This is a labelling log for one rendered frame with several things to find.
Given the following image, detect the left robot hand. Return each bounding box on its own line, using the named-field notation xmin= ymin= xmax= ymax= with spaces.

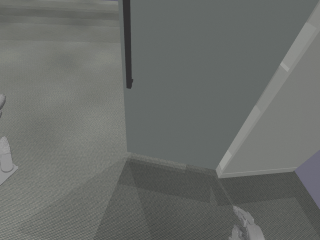
xmin=0 ymin=94 xmax=18 ymax=186

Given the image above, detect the right robot hand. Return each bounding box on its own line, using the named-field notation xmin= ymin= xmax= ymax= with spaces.
xmin=228 ymin=206 xmax=265 ymax=240

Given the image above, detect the fridge door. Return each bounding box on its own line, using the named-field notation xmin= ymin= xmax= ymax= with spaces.
xmin=118 ymin=0 xmax=319 ymax=170

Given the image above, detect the handle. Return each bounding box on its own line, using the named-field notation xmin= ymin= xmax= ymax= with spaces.
xmin=122 ymin=0 xmax=133 ymax=89

